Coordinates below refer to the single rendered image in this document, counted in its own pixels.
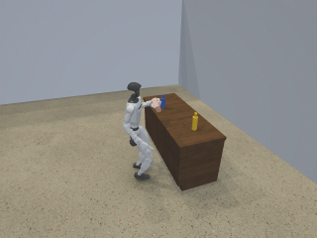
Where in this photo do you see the robot left shin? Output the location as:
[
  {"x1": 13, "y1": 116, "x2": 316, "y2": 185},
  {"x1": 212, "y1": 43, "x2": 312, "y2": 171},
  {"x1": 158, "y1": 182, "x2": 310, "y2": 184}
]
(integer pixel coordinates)
[{"x1": 137, "y1": 152, "x2": 145, "y2": 166}]

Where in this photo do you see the robot left hand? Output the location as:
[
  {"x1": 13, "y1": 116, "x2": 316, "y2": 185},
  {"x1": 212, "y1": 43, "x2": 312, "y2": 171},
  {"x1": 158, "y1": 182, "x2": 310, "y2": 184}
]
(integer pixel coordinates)
[{"x1": 151, "y1": 97, "x2": 161, "y2": 108}]

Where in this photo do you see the robot right hand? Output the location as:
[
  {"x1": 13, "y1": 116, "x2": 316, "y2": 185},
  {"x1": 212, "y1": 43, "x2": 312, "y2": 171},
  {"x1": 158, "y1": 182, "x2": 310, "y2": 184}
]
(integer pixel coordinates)
[{"x1": 140, "y1": 141, "x2": 155, "y2": 154}]

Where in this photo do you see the robot right upper arm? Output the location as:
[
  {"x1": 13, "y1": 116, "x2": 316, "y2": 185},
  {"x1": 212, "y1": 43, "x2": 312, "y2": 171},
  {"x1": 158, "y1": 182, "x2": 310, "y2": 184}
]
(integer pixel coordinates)
[{"x1": 123, "y1": 103, "x2": 135, "y2": 128}]

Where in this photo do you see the right robot thigh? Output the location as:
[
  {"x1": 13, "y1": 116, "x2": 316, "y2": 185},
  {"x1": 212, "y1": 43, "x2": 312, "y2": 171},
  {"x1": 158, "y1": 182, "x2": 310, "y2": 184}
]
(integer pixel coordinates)
[{"x1": 129, "y1": 137, "x2": 153, "y2": 161}]

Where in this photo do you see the table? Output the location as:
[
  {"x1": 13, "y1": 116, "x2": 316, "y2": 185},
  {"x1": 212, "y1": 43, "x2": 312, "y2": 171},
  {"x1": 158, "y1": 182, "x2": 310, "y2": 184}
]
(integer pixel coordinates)
[{"x1": 143, "y1": 93, "x2": 227, "y2": 191}]

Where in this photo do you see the robot left forearm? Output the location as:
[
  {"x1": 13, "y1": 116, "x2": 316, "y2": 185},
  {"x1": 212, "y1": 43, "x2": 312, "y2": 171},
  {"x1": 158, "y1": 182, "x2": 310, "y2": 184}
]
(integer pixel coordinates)
[{"x1": 142, "y1": 101, "x2": 152, "y2": 108}]

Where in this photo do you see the sponge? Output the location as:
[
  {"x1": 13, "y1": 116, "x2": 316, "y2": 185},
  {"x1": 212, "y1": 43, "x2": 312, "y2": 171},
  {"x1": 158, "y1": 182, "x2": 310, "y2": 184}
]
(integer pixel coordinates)
[{"x1": 153, "y1": 99, "x2": 161, "y2": 113}]

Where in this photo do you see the robot right forearm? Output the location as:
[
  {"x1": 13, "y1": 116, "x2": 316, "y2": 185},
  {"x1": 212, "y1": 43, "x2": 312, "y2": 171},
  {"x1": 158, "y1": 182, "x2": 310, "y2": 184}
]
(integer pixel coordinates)
[{"x1": 124, "y1": 124, "x2": 143, "y2": 145}]

